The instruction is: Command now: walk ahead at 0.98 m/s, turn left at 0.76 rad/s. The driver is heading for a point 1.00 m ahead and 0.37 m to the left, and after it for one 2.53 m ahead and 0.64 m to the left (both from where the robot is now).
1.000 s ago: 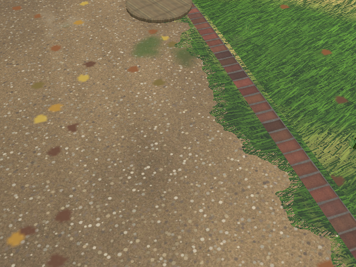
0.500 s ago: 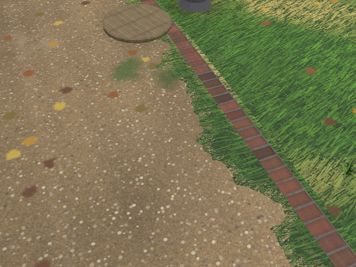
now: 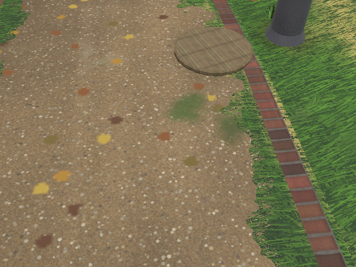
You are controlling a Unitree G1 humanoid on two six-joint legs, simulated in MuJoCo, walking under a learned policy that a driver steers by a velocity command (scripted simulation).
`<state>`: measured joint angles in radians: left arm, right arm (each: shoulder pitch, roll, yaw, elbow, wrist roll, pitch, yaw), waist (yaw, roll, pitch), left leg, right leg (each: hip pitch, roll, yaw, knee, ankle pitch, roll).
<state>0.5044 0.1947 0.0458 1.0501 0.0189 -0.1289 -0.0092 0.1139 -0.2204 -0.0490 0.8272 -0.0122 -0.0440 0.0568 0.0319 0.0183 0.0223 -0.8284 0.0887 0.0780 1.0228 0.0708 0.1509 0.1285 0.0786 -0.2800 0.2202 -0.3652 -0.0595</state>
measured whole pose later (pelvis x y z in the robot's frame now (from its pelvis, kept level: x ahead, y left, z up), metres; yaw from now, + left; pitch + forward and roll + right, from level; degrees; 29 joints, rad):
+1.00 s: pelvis +0.83 +0.22 -0.02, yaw +54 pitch +2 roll -2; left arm 0.55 0.25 0.03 0.92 0.03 -0.09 0.01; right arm -0.09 -0.28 -0.01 0.58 -0.04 -0.02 0.09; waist 0.08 0.03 0.05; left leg -0.68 -0.02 0.14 0.75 -0.11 0.21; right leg 0.26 -0.05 -0.34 0.31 -0.46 0.09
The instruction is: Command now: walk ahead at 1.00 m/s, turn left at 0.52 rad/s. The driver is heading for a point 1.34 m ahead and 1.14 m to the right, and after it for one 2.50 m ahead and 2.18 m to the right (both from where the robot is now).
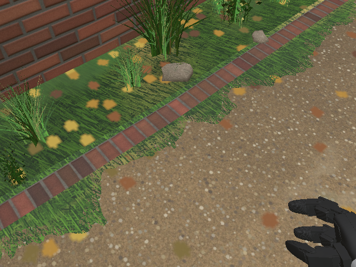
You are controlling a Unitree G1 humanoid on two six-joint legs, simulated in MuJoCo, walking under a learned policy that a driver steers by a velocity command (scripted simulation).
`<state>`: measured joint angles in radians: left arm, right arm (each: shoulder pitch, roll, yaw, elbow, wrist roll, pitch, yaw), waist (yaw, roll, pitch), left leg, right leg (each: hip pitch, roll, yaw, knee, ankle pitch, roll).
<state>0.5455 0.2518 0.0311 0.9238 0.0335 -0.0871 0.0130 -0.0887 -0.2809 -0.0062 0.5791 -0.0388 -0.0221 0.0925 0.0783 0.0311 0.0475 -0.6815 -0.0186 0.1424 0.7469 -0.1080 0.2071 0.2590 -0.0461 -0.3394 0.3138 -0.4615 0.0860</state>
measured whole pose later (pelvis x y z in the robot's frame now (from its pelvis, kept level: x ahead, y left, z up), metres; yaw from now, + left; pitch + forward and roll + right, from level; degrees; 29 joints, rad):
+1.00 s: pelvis +0.90 -0.13 +0.02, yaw -39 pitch +3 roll +1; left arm 0.34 0.38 0.09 0.78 0.00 -0.04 -0.01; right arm 0.11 -0.28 0.00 0.63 -0.06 -0.08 -0.02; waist 0.07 -0.04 0.03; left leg -0.45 0.02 0.01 0.60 -0.20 -0.03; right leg -0.28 0.10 0.12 1.22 -0.37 -0.12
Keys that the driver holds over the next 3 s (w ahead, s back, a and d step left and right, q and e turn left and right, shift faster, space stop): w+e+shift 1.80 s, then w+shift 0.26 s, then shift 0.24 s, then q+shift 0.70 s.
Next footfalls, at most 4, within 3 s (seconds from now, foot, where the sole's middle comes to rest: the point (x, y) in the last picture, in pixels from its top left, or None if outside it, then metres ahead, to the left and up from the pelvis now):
0.04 left None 0.21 0.04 -0.74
0.50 right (223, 220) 0.62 -0.09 -0.74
0.92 left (220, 127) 1.08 -0.08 -0.74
1.38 right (311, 112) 1.21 -0.51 -0.74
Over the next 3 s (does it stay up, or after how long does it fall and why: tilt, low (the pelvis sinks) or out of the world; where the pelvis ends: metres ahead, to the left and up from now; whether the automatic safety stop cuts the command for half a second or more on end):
stays up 1.33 -1.34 0.03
